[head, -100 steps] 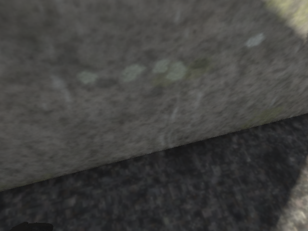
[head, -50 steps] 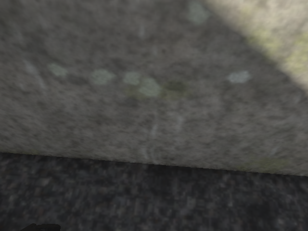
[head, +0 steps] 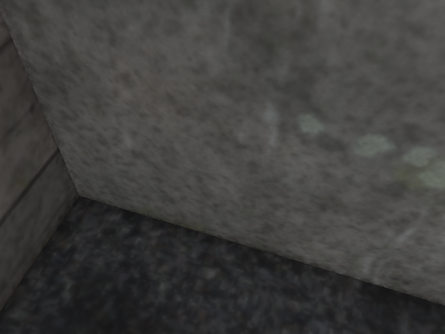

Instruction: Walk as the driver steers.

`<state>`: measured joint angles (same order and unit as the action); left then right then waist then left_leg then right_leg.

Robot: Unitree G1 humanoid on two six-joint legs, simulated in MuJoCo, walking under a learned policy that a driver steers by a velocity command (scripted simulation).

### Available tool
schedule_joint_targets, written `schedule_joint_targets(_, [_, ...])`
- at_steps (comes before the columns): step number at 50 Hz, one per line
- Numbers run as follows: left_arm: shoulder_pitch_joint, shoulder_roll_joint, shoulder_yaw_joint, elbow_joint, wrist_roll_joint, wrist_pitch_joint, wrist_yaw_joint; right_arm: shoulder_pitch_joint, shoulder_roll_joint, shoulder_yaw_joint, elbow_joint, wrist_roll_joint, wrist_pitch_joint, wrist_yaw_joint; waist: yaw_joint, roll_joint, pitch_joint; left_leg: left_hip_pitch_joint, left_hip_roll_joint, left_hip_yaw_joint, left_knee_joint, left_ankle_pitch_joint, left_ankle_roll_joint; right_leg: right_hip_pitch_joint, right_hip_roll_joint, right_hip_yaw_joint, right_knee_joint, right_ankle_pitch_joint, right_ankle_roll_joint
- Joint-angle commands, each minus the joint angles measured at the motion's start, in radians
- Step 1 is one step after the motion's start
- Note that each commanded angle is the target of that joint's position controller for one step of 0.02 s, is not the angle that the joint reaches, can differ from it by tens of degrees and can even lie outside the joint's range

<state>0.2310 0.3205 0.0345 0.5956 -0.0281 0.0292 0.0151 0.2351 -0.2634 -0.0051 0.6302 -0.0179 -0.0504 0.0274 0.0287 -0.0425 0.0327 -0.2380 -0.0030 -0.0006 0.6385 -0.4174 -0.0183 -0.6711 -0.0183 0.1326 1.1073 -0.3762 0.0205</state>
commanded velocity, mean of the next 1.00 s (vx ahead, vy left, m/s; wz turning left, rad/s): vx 0.10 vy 0.00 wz -0.80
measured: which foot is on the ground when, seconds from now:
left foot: down 0.00-0.28, up 0.30-0.62, down 0.64-1.00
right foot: up 0.00-0.26, down 0.28-0.66, up 0.68-0.98, down 1.00-1.00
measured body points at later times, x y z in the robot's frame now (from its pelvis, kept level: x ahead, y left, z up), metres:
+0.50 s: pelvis +0.11 +0.02 +0.02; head +0.17 -0.01 +0.46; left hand +0.39 +0.22 -0.07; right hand +0.19 -0.31 -0.06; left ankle +0.23 +0.16 -0.66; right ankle +0.15 -0.09 -0.72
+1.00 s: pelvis +0.13 +0.07 +0.02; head +0.15 +0.06 +0.47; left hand +0.44 +0.10 -0.07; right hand -0.03 -0.18 -0.10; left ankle +0.29 +0.12 -0.72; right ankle +0.03 +0.01 -0.72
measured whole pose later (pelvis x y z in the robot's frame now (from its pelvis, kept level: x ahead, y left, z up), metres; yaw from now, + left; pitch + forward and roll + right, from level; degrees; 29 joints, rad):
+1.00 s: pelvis +0.13 +0.07 +0.02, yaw -47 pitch +0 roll +1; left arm 0.12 0.27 0.03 0.63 0.00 0.05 0.01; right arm 0.26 -0.29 -0.03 0.77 -0.02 0.01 -0.07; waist -0.06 -0.03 0.03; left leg -0.32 0.04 0.03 0.41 -0.09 -0.03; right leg -0.19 0.01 0.07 0.51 -0.33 0.01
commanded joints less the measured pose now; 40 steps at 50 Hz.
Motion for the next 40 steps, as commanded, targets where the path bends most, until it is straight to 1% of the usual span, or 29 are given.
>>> schedule_joint_targets(1, [0.015, 0.16, 0.055, -0.071, 0.015, -0.005, -0.008, -0.09, -0.16, -0.068, -0.056, 0.009, -0.013, -0.032, 0.015, 0.156, 0.098, 0.191, 0.32, -0.315, -0.44, 0.114, 0.151, -0.35, -0.094, 0.033, 0.186, 0.095, 0.063])
schedule_joint_targets(3, [-0.033, 0.126, 0.057, -0.072, 0.024, -0.016, -0.011, -0.107, -0.141, -0.067, -0.045, -0.002, -0.021, -0.057, -0.003, 0.156, 0.098, 0.133, 0.229, -0.059, -0.403, 0.558, 0.105, -0.214, -0.096, -0.066, 0.171, 0.201, 0.094])
schedule_joint_targets(6, [-0.199, 0.025, 0.021, -0.128, 0.003, -0.043, -0.027, -0.048, -0.185, -0.09, -0.001, -0.001, -0.008, -0.08, -0.074, 0.109, 0.085, 0.166, 0.17, 0.087, -0.395, 0.7, 0.078, -0.104, -0.066, -0.178, -0.13, 0.265, 0.082])
schedule_joint_targets(7, [-0.273, -0.01, 0.003, -0.148, 0.011, -0.046, -0.038, -0.029, -0.205, -0.095, 0.008, 0.004, -0.002, -0.083, -0.103, 0.097, 0.075, 0.191, 0.171, 0.11, -0.372, 0.741, 0.07, -0.051, -0.048, -0.212, -0.266, 0.267, 0.072])
schedule_joint_targets(8, [-0.278, -0.027, -0.005, -0.158, 0.007, -0.044, -0.044, -0.038, -0.234, -0.103, 0.015, 0.019, 0.007, -0.084, -0.09, 0.113, 0.049, 0.217, 0.172, 0.14, -0.33, 0.847, 0.066, 0.022, -0.016, -0.237, -0.386, 0.247, 0.053])
schedule_joint_targets(9, [-0.261, -0.002, 0.002, -0.149, 0.006, -0.037, -0.05, -0.028, -0.258, -0.113, 0.019, 0.028, 0.012, -0.079, -0.083, 0.142, 0.003, 0.262, 0.198, 0.143, -0.284, 0.993, 0.069, 0.082, 0.013, -0.264, -0.424, 0.216, 0.033])
schedule_joint_targets(11, [-0.152, 0.085, 0.031, -0.119, 0.004, -0.02, -0.058, -0.07, -0.298, -0.131, 0.015, 0.06, 0.001, -0.059, -0.01, 0.207, -0.092, 0.319, 0.249, 0.143, -0.182, 1.23, 0.075, 0.209, 0.027, -0.238, -0.467, 0.2, -0.026])
schedule_joint_targets(12, [-0.082, 0.121, 0.047, -0.088, 0.001, -0.016, -0.056, -0.109, -0.279, -0.131, 0.006, 0.077, -0.006, -0.05, 0.028, 0.223, -0.125, 0.318, 0.253, 0.148, -0.107, 1.288, 0.074, 0.281, 0.044, -0.224, -0.508, 0.202, -0.063])
schedule_joint_targets(13, [0.016, 0.169, 0.07, -0.061, 0.014, -0.016, -0.048, -0.135, -0.26, -0.131, 0.002, 0.087, -0.012, -0.049, 0.09, 0.21, -0.172, 0.254, 0.241, 0.154, 0.052, 1.274, 0.065, 0.432, 0.059, -0.201, -0.58, 0.236, -0.11])
schedule_joint_targets(14, [0.171, 0.205, 0.089, -0.009, 0.033, -0.028, -0.038, -0.153, -0.203, -0.104, -0.009, 0.063, -0.012, -0.048, 0.172, 0.131, -0.216, 0.058, 0.166, 0.153, 0.283, 0.991, 0.025, 0.692, 0.066, -0.142, -0.721, 0.373, -0.173])
schedule_joint_targets(15, [0.137, 0.267, 0.096, -0.002, 0.027, -0.035, -0.018, -0.085, -0.048, -0.059, -0.033, -0.007, -0.022, -0.037, 0.057, -0.125, -0.203, -0.289, 0.059, 0.136, 0.493, -0.042, -0.014, 0.943, -0.058, 0.027, -0.589, 0.89, -0.21])
schedule_joint_targets(16, [0.068, 0.356, 0.119, -0.054, 0.08, -0.06, -0.015, -0.033, -0.061, -0.033, -0.077, -0.033, -0.036, -0.034, 0.006, -0.198, -0.437, -0.548, -0.09, -0.057, 0.802, -0.26, -0.065, 1.136, -0.32, 0.571, -0.666, 0.794, -0.505])
schedule_joint_targets(17, [0.032, 0.296, 0.118, -0.082, 0.057, -0.067, -0.01, -0.081, -0.199, -0.053, -0.055, -0.018, -0.054, -0.025, 0.064, -0.065, -0.454, -0.539, -0.03, -0.201, 0.792, -0.148, -0.051, 1.078, -0.296, 0.521, -0.74, 0.651, -0.473])
schedule_joint_targets(18, [-0.059, 0.255, 0.104, -0.096, 0.029, -0.066, -0.003, -0.137, -0.234, -0.054, -0.078, -0.01, -0.052, -0.032, 0.036, -0.006, -0.311, -0.533, -0.008, -0.188, 0.733, -0.066, -0.055, 0.931, -0.259, 0.415, -0.775, 0.629, -0.419])
schedule_joint_targets(19, [-0.114, 0.229, 0.094, -0.098, 0.006, -0.062, 0.0, -0.135, -0.227, -0.051, -0.069, -0.019, -0.039, -0.048, -0.011, 0.087, -0.224, -0.485, 0.02, -0.176, 0.651, -0.024, -0.068, 0.786, -0.211, 0.351, -0.786, 0.619, -0.367])
schedule_joint_targets(20, [-0.152, 0.216, 0.087, -0.098, -0.008, -0.053, 0.007, -0.128, -0.234, -0.05, -0.077, -0.028, -0.024, -0.058, -0.038, 0.107, -0.177, -0.421, 0.028, -0.174, 0.559, -0.009, -0.08, 0.662, -0.196, 0.319, -0.788, 0.643, -0.342])
schedule_joint_targets(21, [-0.172, 0.211, 0.082, -0.093, -0.008, -0.049, 0.013, -0.121, -0.22, -0.045, -0.078, -0.022, -0.008, -0.055, -0.063, 0.113, -0.142, -0.322, 0.022, -0.15, 0.47, 0.001, -0.084, 0.526, -0.166, 0.277, -0.793, 0.649, -0.316])
schedule_joint_targets(23, [-0.189, 0.233, 0.093, -0.096, 0.004, -0.036, 0.013, -0.104, -0.165, -0.025, -0.081, -0.013, 0.006, -0.059, -0.071, 0.052, -0.133, -0.221, -0.032, -0.1, 0.319, 0.019, -0.094, 0.398, -0.111, 0.25, -0.771, 0.662, -0.287])
schedule_joint_targets(26, [-0.207, 0.229, 0.1, -0.091, 0.009, -0.009, 0.025, -0.086, -0.148, -0.017, -0.071, -0.005, 0.026, -0.073, -0.068, -0.039, -0.156, -0.128, -0.076, -0.101, 0.171, 0.142, -0.087, 0.301, -0.051, 0.257, -0.745, 0.407, -0.216])
schedule_joint_targets(30, [-0.21, 0.205, 0.1, -0.109, 0.011, 0.013, 0.031, -0.072, -0.176, -0.033, -0.048, 0.021, 0.022, -0.077, -0.046, -0.16, -0.145, -0.023, -0.077, -0.12, -0.026, 0.2, -0.059, 0.263, -0.035, 0.349, -0.724, 0.14, -0.138])
schedule_joint_targets(31, [-0.218, 0.187, 0.094, -0.113, 0.012, 0.015, 0.03, -0.04, -0.19, -0.043, -0.034, 0.025, 0.016, -0.079, -0.06, -0.173, -0.142, 0.048, -0.047, -0.123, -0.113, 0.234, -0.041, 0.234, -0.023, 0.363, -0.689, 0.099, -0.111])
schedule_joint_targets(32, [-0.202, 0.14, 0.078, -0.105, 0.017, 0.01, 0.021, -0.001, -0.218, -0.06, -0.014, 0.024, 0.012, -0.085, -0.072, -0.173, -0.125, 0.135, 0.024, -0.138, -0.205, 0.226, -0.007, 0.167, 0.004, 0.352, -0.628, -0.013, -0.074])
schedule_joint_targets(33, [-0.162, 0.06, 0.054, -0.104, 0.013, 0.013, 0.013, 0.018, -0.268, -0.073, -0.008, -0.007, 0.019, -0.094, -0.06, 0.015, -0.136, 0.211, 0.204, -0.296, -0.341, 0.076, 0.071, 0.058, 0.092, 0.227, -0.411, -0.187, -0.029])
schedule_joint_targets(34, [-0.161, 0.067, 0.055, -0.154, 0.007, -0.004, 0.007, -0.053, -0.312, -0.09, -0.005, -0.063, 0.02, -0.1, -0.015, 0.337, -0.098, 0.065, 0.379, -0.596, -0.49, -0.053, 0.213, -0.046, 0.15, 0.074, -0.138, -0.191, 0.027])
schedule_joint_targets(35, [-0.12, 0.187, 0.088, -0.129, 0.011, -0.011, 0.004, -0.126, -0.242, -0.078, -0.031, -0.061, 0.012, -0.101, 0.016, 0.288, -0.089, 0.014, 0.388, -0.555, -0.491, 0.0, 0.233, -0.019, 0.029, 0.066, 0.011, -0.09, 0.062])
schedule_joint_targets(36, [-0.084, 0.233, 0.112, -0.085, 0.017, 0.001, 0.005, -0.169, -0.206, -0.073, -0.038, -0.052, 0.013, -0.105, 0.025, 0.186, -0.085, -0.032, 0.315, -0.433, -0.444, 0.086, 0.193, 0.047, 0.023, 0.045, 0.082, -0.025, 0.074])
schedule_joint_targets(37, [-0.048, 0.211, 0.11, -0.054, 0.02, 0.014, 0.008, -0.189, -0.187, -0.068, -0.041, -0.039, 0.015, -0.111, 0.037, 0.119, -0.107, -0.022, 0.26, -0.341, -0.402, 0.175, 0.163, 0.083, 0.033, 0.026, 0.136, 0.001, 0.08])
schedule_joint_targets(38, [-0.044, 0.155, 0.088, -0.056, 0.027, 0.018, 0.009, -0.185, -0.177, -0.064, -0.024, -0.016, 0.023, -0.119, 0.028, 0.108, -0.109, 0.001, 0.242, -0.291, -0.378, 0.249, 0.166, 0.085, 0.039, 0.014, 0.163, 0.014, 0.09])
schedule_joint_targets(40, [-0.118, 0.089, 0.061, -0.082, 0.022, 0.013, 0.009, -0.106, -0.175, -0.059, 0.006, -0.008, 0.034, -0.128, -0.023, 0.076, -0.098, 0.042, 0.219, -0.224, -0.375, 0.309, 0.181, 0.08, 0.038, -0.025, 0.076, 0.018, 0.092])
Keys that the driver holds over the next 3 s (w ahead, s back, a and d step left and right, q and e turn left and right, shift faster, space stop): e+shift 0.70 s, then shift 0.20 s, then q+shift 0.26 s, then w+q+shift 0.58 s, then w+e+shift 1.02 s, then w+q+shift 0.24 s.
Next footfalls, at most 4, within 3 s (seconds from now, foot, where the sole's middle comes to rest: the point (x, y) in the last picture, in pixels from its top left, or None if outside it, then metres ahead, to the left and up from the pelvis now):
0.28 right None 0.19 -0.11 -0.76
0.64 left None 0.32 0.09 -0.76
1.00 right None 0.05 -0.02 -0.76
1.50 left None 0.27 0.17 -0.76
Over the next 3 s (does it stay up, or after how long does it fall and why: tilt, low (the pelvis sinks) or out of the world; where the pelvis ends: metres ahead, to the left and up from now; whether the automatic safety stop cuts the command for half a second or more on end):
stays up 0.18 0.01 0.01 its command is cut before an obstacle after 1.4 s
